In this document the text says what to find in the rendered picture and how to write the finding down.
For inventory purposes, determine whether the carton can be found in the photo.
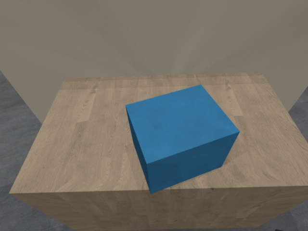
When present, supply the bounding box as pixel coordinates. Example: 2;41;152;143
125;85;240;194

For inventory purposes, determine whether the pedestal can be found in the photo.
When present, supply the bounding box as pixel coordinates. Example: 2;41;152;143
9;72;308;231

